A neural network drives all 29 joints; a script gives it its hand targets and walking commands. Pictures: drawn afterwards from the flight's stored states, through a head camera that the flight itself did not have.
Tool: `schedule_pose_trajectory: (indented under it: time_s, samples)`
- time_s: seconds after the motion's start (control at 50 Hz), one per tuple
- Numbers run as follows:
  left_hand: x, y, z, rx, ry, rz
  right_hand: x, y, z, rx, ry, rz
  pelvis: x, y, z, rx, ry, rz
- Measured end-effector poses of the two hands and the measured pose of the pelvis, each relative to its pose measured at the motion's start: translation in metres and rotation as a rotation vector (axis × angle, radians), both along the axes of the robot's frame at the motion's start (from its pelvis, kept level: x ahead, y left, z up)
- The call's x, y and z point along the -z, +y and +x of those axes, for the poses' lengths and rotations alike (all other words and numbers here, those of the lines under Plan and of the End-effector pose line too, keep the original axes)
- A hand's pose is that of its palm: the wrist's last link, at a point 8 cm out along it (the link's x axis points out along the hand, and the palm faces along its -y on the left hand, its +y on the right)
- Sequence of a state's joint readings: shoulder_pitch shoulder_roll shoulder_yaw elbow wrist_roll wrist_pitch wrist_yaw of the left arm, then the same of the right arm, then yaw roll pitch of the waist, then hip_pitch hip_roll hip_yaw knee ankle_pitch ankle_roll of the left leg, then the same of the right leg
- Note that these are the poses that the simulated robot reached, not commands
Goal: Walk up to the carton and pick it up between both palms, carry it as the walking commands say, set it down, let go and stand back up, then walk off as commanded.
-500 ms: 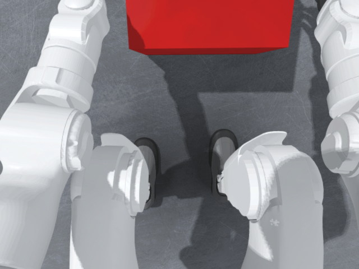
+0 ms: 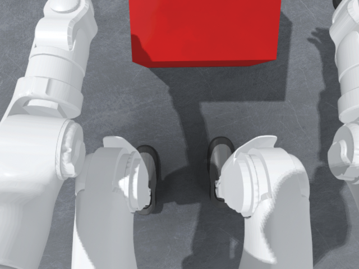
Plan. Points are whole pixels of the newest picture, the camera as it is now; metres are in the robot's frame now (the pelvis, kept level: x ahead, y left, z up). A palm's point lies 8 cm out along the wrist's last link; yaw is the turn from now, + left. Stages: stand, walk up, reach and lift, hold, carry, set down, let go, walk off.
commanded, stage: set down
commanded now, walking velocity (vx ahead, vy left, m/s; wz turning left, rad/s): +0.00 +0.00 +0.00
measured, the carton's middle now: (200, 16) +0.55 -0.05 -0.28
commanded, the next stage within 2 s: let go in 1.24 s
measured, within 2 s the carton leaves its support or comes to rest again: neither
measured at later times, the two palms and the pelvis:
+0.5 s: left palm out of the picture +0.58 +0.15 +0.01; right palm out of the picture +0.55 -0.28 +0.02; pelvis +0.01 +0.00 +0.11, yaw +1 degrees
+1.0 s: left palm out of the picture +0.57 +0.16 +0.16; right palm out of the picture +0.54 -0.29 +0.17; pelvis +0.03 -0.01 +0.26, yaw +0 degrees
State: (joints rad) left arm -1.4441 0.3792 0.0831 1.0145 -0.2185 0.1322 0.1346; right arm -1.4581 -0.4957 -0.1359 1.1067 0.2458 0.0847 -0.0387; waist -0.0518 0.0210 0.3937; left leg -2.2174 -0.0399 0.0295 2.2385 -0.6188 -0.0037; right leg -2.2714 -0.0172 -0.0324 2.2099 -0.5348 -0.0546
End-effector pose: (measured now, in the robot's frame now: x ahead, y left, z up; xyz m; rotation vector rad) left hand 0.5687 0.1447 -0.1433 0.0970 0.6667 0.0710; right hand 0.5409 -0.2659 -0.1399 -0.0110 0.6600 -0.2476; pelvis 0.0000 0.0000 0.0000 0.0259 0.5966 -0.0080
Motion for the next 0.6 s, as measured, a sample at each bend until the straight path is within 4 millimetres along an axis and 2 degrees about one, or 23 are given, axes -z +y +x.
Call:
schedule_pose_trajectory:
  time_s: [0.32, 0.6]
  samples:
    - [-0.103, 0.003, 0.005, -0.014, -0.026, 0.0, -0.103, -0.01, 0.001, -0.022, -0.026, -0.011, -0.068, -0.002, 0.003, 0.005, 0.123, 0.015]
    - [-0.182, 0.008, 0.008, -0.001, -0.036, -0.007, -0.184, -0.015, 0.003, -0.043, -0.03, -0.008, -0.142, -0.003, 0.015, 0.006, 0.21, 0.016]
